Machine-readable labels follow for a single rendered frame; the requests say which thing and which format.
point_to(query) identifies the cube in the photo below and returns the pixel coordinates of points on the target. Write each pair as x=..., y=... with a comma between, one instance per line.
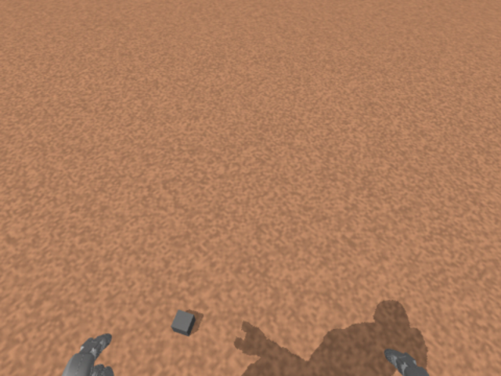
x=183, y=323

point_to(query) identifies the right robot hand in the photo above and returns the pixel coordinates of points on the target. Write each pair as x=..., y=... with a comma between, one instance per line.
x=405, y=363

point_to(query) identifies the left robot hand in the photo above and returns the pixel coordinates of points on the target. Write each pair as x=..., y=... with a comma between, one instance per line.
x=82, y=363

